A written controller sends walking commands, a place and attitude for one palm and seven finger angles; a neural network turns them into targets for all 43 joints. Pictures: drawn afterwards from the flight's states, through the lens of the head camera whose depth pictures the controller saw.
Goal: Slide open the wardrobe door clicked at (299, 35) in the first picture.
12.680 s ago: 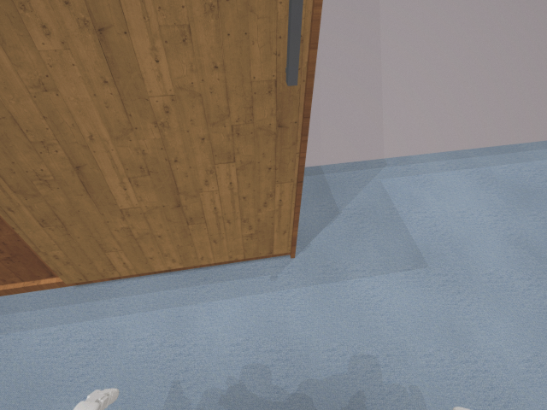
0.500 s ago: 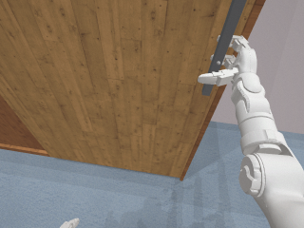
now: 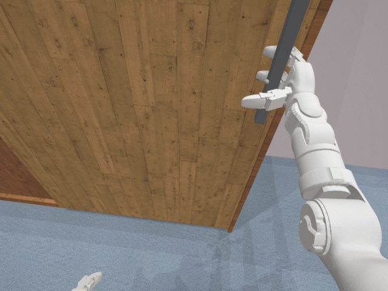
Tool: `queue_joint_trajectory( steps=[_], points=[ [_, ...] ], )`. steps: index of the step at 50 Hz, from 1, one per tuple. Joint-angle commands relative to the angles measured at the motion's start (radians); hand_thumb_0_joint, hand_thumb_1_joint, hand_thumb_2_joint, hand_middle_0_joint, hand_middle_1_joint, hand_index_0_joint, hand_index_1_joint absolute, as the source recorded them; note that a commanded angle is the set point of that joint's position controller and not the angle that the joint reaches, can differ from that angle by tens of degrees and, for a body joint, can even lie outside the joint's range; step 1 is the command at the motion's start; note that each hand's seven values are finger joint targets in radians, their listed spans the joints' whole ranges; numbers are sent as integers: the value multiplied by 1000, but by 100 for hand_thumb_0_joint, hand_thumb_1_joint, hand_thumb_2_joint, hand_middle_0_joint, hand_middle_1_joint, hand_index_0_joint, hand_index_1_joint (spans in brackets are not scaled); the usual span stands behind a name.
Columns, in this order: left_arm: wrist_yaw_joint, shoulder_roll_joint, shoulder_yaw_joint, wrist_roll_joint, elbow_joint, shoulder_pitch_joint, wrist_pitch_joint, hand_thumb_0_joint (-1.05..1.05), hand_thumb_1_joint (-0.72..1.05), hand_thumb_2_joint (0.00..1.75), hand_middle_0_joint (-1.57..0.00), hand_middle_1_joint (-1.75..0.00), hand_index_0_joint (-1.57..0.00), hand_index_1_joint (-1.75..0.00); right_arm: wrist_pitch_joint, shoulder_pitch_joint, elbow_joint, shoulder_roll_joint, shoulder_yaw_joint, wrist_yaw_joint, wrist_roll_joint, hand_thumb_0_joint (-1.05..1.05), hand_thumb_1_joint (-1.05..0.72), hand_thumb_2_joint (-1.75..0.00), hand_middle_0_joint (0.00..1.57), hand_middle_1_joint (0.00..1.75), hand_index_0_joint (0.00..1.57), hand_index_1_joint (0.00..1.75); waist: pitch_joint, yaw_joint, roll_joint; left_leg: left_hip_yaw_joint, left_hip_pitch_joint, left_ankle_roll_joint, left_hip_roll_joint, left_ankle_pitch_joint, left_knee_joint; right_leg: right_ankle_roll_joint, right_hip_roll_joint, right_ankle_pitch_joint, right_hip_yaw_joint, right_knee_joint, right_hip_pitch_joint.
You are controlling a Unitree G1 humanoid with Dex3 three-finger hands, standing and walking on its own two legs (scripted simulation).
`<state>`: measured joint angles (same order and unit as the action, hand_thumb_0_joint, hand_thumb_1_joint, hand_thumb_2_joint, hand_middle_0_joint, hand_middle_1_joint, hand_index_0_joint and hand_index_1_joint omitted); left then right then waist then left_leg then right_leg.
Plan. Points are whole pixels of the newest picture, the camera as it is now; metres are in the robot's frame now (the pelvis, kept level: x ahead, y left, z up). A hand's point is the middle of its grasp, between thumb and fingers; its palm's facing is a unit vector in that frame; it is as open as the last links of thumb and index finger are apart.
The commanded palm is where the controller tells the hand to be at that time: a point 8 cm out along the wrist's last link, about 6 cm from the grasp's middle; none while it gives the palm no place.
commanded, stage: slide the fingers in behind the handle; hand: right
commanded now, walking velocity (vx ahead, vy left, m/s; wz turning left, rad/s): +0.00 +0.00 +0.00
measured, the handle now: (277, 59) +0.53 -0.10 +0.24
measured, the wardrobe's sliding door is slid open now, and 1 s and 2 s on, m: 0.00 0.00 0.00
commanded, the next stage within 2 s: grip the handle and tug to test in 0.60 s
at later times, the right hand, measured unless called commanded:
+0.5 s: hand (268, 82) +0.47 -0.08 +0.22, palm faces -0.01 +1.00 +0.03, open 14.1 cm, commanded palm +0.44 -0.13 +0.21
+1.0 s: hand (266, 80) +0.48 -0.08 +0.22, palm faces -0.01 +1.00 +0.02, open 11.8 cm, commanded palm +0.45 -0.13 +0.21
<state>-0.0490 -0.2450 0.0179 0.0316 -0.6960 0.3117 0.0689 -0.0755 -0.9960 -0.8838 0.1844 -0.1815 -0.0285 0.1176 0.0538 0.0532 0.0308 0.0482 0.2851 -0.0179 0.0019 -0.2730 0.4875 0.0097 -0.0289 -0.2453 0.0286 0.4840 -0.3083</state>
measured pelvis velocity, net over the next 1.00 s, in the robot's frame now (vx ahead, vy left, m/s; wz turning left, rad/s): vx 0.00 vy -0.01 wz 0.01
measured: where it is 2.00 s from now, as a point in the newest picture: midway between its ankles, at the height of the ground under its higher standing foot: outside the picture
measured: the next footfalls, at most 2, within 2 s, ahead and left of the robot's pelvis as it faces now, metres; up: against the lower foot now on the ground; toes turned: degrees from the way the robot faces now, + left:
none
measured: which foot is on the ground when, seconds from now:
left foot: down 0.00-1.00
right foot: down 0.00-1.00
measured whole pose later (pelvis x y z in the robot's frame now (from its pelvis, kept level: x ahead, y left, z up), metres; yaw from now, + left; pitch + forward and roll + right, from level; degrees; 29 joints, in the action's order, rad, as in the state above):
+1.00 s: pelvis +0.00 -0.01 +0.00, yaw +1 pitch +4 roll +0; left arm -0.04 -0.23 0.02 0.02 -0.72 0.35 0.09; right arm -0.05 -1.03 -0.94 0.18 -0.18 -0.07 0.11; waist 0.06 0.07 0.03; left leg 0.03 0.30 0.00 0.01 -0.26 0.48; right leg 0.00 -0.02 -0.24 0.05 0.48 -0.32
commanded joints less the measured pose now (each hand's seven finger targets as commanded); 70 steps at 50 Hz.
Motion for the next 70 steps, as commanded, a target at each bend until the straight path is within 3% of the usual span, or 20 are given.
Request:
queue_joint_trajectory(
  steps=[1, 4, 6, 11, 14, 20, 21, 28, 31, 35, 36, 38, 41, 45, 47, 55, 61, 65, 66, 70],
  points=[
    [-4, -122, -39, 3, 107, 3, 40, 0, 90, 90, -20, -30, -20, -30, 70, -534, 230, 182, -37, -14, 1, 0, 50, -30, 30, 120, 30, 120, 365, 1, -98, -17, -136, 0, -11, 423, -38, -52, 37, 295, -9, -11, 166],
    [-1, -115, -38, 6, 115, -10, 40, 0, 90, 90, -20, -30, -20, -30, 67, -511, 260, 147, -16, -13, 6, 0, 50, -30, 30, 120, 30, 120, 364, -4, -69, -19, -136, -1, -13, 446, -38, -50, 37, 309, 2, -13, 177],
    [2, -115, -42, 5, 115, -4, 42, 0, 90, 90, -20, -30, -20, -30, 66, -507, 253, 107, 13, -13, 7, 0, 50, -30, 30, 120, 30, 120, 339, 5, -109, -12, -124, 0, -15, 434, -43, -52, 33, 311, -4, -12, 178],
    [-5, -122, -42, 4, 102, 0, 39, 0, 90, 90, -20, -30, -20, -30, 59, -547, 251, 164, -21, -20, 3, 0, 50, -30, 30, 120, 30, 120, 317, 7, -99, -19, -111, 1, -12, 374, -59, -54, 33, 256, -6, -24, 170],
    [-3, -107, -38, 7, 103, -14, 47, 0, 90, 90, -20, -30, -20, -30, 62, -567, 274, 78, 50, -21, -3, 0, 50, -30, 30, 120, 30, 120, 321, 17, -27, -13, -71, -5, -15, 358, -53, -46, 30, 267, -11, -19, 209],
    [-8, -119, -38, 3, 94, -4, 49, 0, 90, 90, -20, -30, -20, -30, 57, -551, 222, 128, -4, -22, 16, 0, 50, -30, 30, 120, 30, 120, 325, 14, -121, -16, -96, 1, -16, 358, -59, -50, 32, 248, -12, -28, 177],
    [-12, -126, -39, 0, 90, 3, 45, 0, 90, 90, -20, -30, -20, -30, 57, -531, 194, 166, -38, -25, 14, 0, 50, -30, 30, 120, 30, 120, 323, 4, -136, -14, -111, 0, -14, 350, -60, -50, 30, 248, -14, -31, 165],
    [-6, -114, -35, 2, 95, 2, 52, 0, 90, 90, -20, -30, -20, -30, 89, -593, 220, 140, 4, -27, -11, 0, 50, -30, 30, 120, 30, 120, 327, 18, -27, -19, -69, -5, -12, 335, -53, -45, 30, 251, -12, -20, 191],
    [-8, -121, -38, 2, 88, 12, 51, 0, 90, 90, -20, -30, -20, -30, 88, -579, 176, 130, 11, -24, -3, 0, 50, -30, 30, 120, 30, 120, 307, 24, -81, -12, -65, -4, -15, 309, -58, -45, 25, 234, -20, -25, 178],
    [-9, -119, -38, 3, 84, 10, 58, 0, 90, 90, -20, -30, -20, -30, 89, -606, 191, 132, 5, -27, 1, 0, 50, -30, 30, 120, 30, 120, 337, 23, -58, -12, -56, -5, -17, 320, -50, -40, 23, 252, -23, -22, 196],
    [-10, -124, -40, 0, 83, 19, 56, 0, 90, 90, -20, -30, -20, -30, 91, -599, 182, 141, -8, -33, 4, 0, 45, -32, 30, 121, 30, 121, 336, 23, -88, -9, -67, -4, -16, 319, -52, -43, 23, 258, -25, -22, 191],
    [-7, -117, -37, 3, 83, 12, 60, 0, 90, 90, -20, -30, -20, -30, 91, -626, 195, 117, 16, -38, -3, 0, 36, -36, 32, 122, 32, 122, 330, 26, -49, -11, -48, -4, -18, 309, -49, -39, 22, 248, -24, -25, 194],
    [-7, -127, -42, -6, 71, 36, 60, 0, 90, 90, -20, -30, -20, -30, 93, -604, 149, 166, -28, -49, -9, 0, 22, -42, 33, 124, 33, 124, 321, 21, -113, -9, -66, -2, -17, 307, -52, -42, 21, 246, -26, -26, 168],
    [-2, -117, -40, -2, 80, 25, 65, 0, 90, 90, -20, -30, -20, -30, 102, -603, 175, 117, 9, -42, -12, 0, 3, -50, 35, 127, 35, 127, 335, 22, -48, -12, -50, -5, -18, 335, -44, -39, 22, 269, -16, -17, 193],
    [-1, -124, -43, -4, 82, 35, 64, 0, 90, 90, -20, -30, -20, -30, 104, -569, 169, 164, -35, -42, -11, 0, -6, -54, 36, 128, 36, 128, 353, 9, -86, -10, -78, -5, -18, 348, -42, -41, 21, 281, -19, -21, 181],
    [0, -116, -46, 3, 92, 15, 62, 0, 90, 90, -20, -30, -20, -30, 83, -553, 257, 119, 4, -32, 0, 0, -43, -70, 40, 133, 40, 133, 356, 9, -45, -12, -85, -6, -21, 386, -48, -41, 21, 312, -9, -16, 210],
    [-4, -124, -46, 2, 102, 2, 50, 0, 90, 90, -20, -30, -20, -30, 56, -472, 271, 154, -29, -24, 6, 0, -71, -82, 43, 137, 43, 137, 338, -9, -123, -9, -142, -3, -18, 413, -56, -48, 27, 311, -2, -29, 177],
    [-8, -114, -41, 6, 109, -17, 44, 0, 90, 90, -20, -30, -20, -30, 44, -499, 305, 142, -17, -17, 12, 0, -90, -90, 45, 140, 45, 140, 334, -6, -59, -16, -128, -4, -16, 423, -59, -47, 29, 312, 5, -26, 197],
    [-8, -119, -43, 4, 108, -12, 40, 0, 90, 90, -20, -30, -20, -30, 42, -477, 298, 146, -17, -18, 8, 0, -90, -90, 45, 140, 45, 140, 333, -6, -85, -13, -143, -4, -15, 424, -61, -48, 28, 321, 4, -27, 194],
    [-5, -109, -43, 6, 119, -31, 41, 0, 90, 90, -20, -30, -20, -30, 37, -465, 365, 115, 4, -20, 9, 0, -90, -90, 45, 140, 45, 140, 373, -14, -40, -13, -146, -7, -17, 471, -49, -44, 27, 374, 5, -21, 232]
  ],
)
